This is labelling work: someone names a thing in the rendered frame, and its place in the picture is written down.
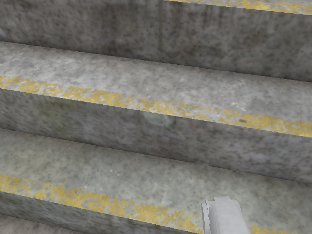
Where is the right robot thigh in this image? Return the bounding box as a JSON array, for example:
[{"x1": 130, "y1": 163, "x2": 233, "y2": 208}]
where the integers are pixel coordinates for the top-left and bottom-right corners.
[{"x1": 201, "y1": 196, "x2": 251, "y2": 234}]

